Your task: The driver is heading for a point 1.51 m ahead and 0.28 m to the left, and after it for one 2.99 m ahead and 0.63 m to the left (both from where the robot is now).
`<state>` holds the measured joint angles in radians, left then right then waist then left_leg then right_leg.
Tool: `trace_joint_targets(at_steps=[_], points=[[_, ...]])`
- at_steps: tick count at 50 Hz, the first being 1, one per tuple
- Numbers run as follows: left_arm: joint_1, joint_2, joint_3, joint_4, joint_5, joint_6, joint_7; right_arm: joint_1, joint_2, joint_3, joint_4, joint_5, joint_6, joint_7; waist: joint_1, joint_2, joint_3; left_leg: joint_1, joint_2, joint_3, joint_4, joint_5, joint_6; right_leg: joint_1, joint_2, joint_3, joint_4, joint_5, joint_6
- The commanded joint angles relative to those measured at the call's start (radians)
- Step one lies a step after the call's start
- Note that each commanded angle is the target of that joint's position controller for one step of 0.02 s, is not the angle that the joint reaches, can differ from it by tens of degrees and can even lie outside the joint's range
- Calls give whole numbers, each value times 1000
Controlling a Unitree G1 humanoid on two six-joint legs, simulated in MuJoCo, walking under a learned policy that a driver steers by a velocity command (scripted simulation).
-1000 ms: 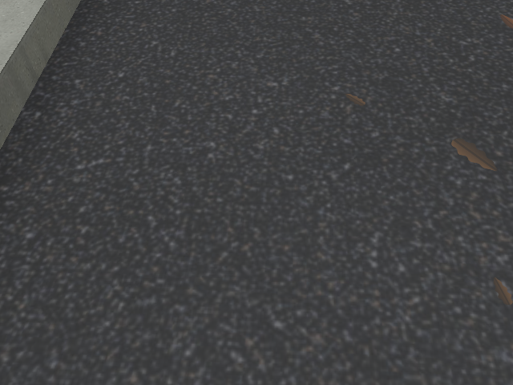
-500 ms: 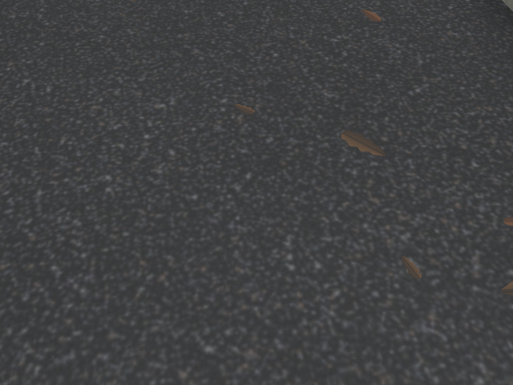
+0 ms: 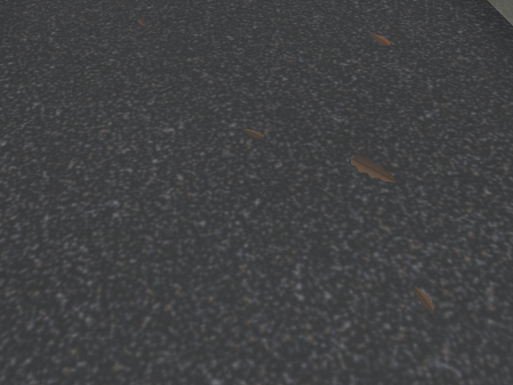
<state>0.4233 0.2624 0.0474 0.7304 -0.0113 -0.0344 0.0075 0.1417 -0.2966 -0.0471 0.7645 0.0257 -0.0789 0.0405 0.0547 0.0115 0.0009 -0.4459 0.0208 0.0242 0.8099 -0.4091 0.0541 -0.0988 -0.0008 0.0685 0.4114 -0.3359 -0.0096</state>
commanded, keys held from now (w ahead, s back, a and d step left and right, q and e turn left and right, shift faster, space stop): w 1.00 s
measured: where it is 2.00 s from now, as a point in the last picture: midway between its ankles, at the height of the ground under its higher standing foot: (270, 205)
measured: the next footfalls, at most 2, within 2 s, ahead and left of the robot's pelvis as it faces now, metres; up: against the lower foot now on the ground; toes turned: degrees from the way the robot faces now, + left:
left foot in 0.12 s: +0.16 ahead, +0.13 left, +0.00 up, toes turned +2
right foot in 0.64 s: +0.50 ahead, -0.09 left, +0.00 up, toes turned -1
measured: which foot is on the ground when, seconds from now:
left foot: up 0.00-0.10, down 0.12-0.66, up 0.68-1.00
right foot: down 0.00-0.12, up 0.14-0.62, down 0.64-1.00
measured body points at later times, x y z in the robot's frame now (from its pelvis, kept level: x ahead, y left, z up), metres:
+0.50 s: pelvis +0.22 +0.04 +0.00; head +0.25 +0.05 +0.45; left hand +0.43 +0.28 -0.08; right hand +0.22 -0.23 -0.12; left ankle +0.12 +0.13 -0.74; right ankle +0.41 -0.12 -0.69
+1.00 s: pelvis +0.51 +0.00 +0.01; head +0.53 +0.00 +0.46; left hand +0.54 +0.29 -0.11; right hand +0.70 -0.24 -0.09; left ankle +0.69 +0.18 -0.68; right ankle +0.46 -0.09 -0.74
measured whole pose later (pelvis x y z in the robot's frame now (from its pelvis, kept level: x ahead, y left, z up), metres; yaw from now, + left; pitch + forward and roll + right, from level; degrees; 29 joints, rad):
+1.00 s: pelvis +0.51 +0.00 +0.01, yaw +1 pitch +1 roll -2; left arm 0.35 0.28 0.05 0.81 -0.01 -0.09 -0.02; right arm 0.11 -0.29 -0.03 0.74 0.01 -0.07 0.01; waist 0.07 0.05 0.03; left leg -0.68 0.13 -0.05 0.70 0.04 -0.02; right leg -0.04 0.08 -0.05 0.21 -0.19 -0.06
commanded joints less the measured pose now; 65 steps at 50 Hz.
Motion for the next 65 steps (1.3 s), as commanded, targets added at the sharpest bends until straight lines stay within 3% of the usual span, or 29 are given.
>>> trace_joint_targets(at_steps=[1, 4, 6, 7, 8, 9, 11, 13, 18, 24, 28, 30, 32, 33, 34, 35, 36, 38, 42, 49, 54, 57, 58, 59, 60, 61, 62, 63, 65], points=[[-54, 195, 53, -79, -9, -11, 1, -146, -37, 2, -98, -6, -26, 25, 5, -152, 52, -24, -7, 35, -143, 147, -22, -26, -190, 186, -219, 84, -182], [-55, 198, 54, -73, -15, -11, -4, -39, -74, -13, -65, -1, -14, 17, -61, -136, 35, 223, -43, 51, -247, 270, -25, -146, -188, 146, -165, 97, -149], [-59, 147, 35, -71, -2, -19, -2, 151, -137, -44, -17, 3, -8, -4, -159, -90, -43, 458, -13, 2, -280, 234, 18, -234, -128, 61, 84, 229, -89], [-63, 68, 9, -103, 22, -24, 3, 294, -231, -62, -1, -14, -7, -17, -198, 131, -142, 620, 218, -309, -374, 131, 99, -380, -42, -24, 460, 38, -22], [5, 55, 8, -138, -13, -41, 12, 322, -291, -71, 3, -25, -13, -5, -157, 345, -202, 710, 369, -806, -595, -188, 243, -605, 66, 23, 724, -250, 14], [-35, 147, 30, -120, -41, -46, 12, 236, -215, -51, -12, -16, -17, -3, -142, 197, -90, 629, 376, -792, -634, -333, 233, -708, -10, 61, 837, -192, 6], [-121, 156, 35, -111, -29, -48, 8, 146, -141, -28, -28, -26, -17, -8, -107, 65, 28, 462, 289, -534, -618, -117, 181, -697, -90, 25, 805, -13, -21], [-115, 128, 36, -95, -8, -43, -1, 104, -112, -20, -36, -42, -18, -11, -67, 80, 36, 366, 213, -380, -644, 65, 158, -615, -130, 22, 727, 88, -18], [-213, 89, 23, -118, 9, -37, -5, 143, -123, -24, -11, -23, -25, -24, -73, 34, 61, 346, 175, -207, -694, 358, 175, -644, -131, -18, 520, 251, 30], [-429, 51, 0, -173, -6, -63, -38, 249, -155, -29, 35, -8, -5, -37, -150, 33, 98, 376, 171, -114, -689, 423, 149, -553, -78, -69, 187, 454, 25], [-485, 75, 5, -202, -9, -71, -63, 284, -168, -36, 62, -2, 16, -41, -134, 46, 97, 517, 227, -121, -612, 549, 128, -553, -52, -64, 101, 364, -26], [-410, 113, 22, -186, -5, -69, -62, 273, -194, -44, 61, -5, 25, -47, -79, 79, 26, 562, 225, -108, -495, 844, 108, -419, -5, -96, 94, 278, -61], [-118, 193, 61, -112, -2, -62, -41, 251, -175, -32, 45, -17, 35, -53, 74, 72, -180, 408, 153, -51, -123, 936, 57, 37, -24, -82, 99, 310, -134], [11, 298, 83, -93, 27, -58, -32, 350, -63, 2, 7, -34, 20, -48, 53, -131, -367, 25, 25, -16, 279, 491, -4, 473, -302, 321, 131, 246, -270], [39, 243, 70, -74, 11, -57, -36, 375, -46, 15, 27, -20, -1, -39, 50, -267, -482, -176, -90, -130, 491, -143, -27, 581, -412, 695, -47, 78, -356], [-23, 180, 49, -78, 3, -53, -34, 269, -150, -14, 1, 10, -17, -31, 63, -180, -313, -285, -22, -168, 552, -116, -16, 465, -371, 588, -92, -12, -298], [-90, 156, 40, -81, 1, -50, -30, 178, -155, -14, -29, 22, -26, -28, 42, -118, -175, -299, 29, -128, 519, -31, -9, 305, -329, 435, -116, 30, -263], [-184, 114, 26, -80, 16, -58, -36, 144, -132, -18, -32, -6, -19, -33, -33, -52, -43, -218, 102, -109, 387, 93, -21, 50, -247, 265, -186, 204, -234], [-205, 129, 32, -45, 9, -84, -39, 182, -74, -8, -19, -17, 19, -40, -89, -76, 0, -152, 129, -93, 282, 172, -64, -106, -213, 133, -281, 324, -255], [-104, 183, 43, 23, -2, -68, -17, -83, -37, 9, -89, -19, -4, -23, 3, -53, 63, -150, 85, -39, -160, 528, -79, -66, -164, -8, -302, 337, -203], [-43, 204, 51, 76, -12, -40, -9, -175, -64, 1, -136, -11, -14, 3, 16, -64, 74, -189, 62, -55, -282, 434, -31, 121, -248, 27, -216, 375, -182], [-75, 220, 56, 84, -11, -21, -1, -51, -106, -20, -109, -14, -18, 5, -69, -88, -7, 6, 6, -3, -328, 337, 18, 165, -235, 5, -48, 664, -143], [-74, 195, 45, 82, -4, -16, 1, 101, -152, -45, -64, -16, -17, -4, -138, -69, -109, 229, -7, 11, -326, 355, 49, 104, -180, -37, 138, 733, -114], [-56, 137, 19, 56, 23, -17, 5, 279, -229, -66, -34, -24, -11, -16, -193, 55, -272, 535, 179, -197, -286, 397, 112, -97, -114, -85, 463, 456, -74], [76, 28, -10, 47, 9, -38, -6, 301, -284, -76, -17, -27, -7, -9, -111, 323, -371, 828, 361, -679, -418, 135, 266, -493, 71, -47, 771, -211, -15], [2, 140, 11, 61, -11, -57, -12, 291, -177, -49, -31, -14, -8, -8, -163, 196, -328, 803, 345, -726, -497, -6, 236, -608, 24, 73, 871, -250, -25], [-94, 183, 24, 30, -33, -69, -17, 225, -145, -37, -38, -16, -10, -11, -155, 139, -189, 686, 320, -583, -515, 25, 199, -665, -23, 49, 874, -160, -38], [-145, 171, 21, 18, -25, -73, -12, 159, -135, -33, -47, -21, -9, -11, -126, 55, -113, 553, 285, -481, -533, 137, 182, -640, -74, 16, 833, -67, -35], [-148, 150, 25, 19, -4, -62, -11, 96, -94, -22, -53, -39, -15, -10, -69, 64, -52, 381, 229, -357, -585, 311, 175, -548, -128, 17, 748, 35, -22]])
